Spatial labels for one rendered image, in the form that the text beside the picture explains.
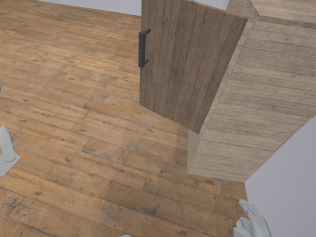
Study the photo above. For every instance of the cupboard door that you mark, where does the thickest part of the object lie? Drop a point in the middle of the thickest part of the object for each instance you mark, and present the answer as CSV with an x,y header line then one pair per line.
x,y
189,48

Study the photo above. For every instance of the right robot hand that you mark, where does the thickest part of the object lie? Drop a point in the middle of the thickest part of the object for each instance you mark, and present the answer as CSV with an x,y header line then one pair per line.
x,y
256,227

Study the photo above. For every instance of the left robot hand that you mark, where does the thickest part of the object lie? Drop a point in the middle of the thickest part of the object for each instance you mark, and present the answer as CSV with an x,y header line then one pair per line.
x,y
8,158

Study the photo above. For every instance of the handle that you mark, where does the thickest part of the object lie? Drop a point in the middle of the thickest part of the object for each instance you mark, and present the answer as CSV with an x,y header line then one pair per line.
x,y
142,48

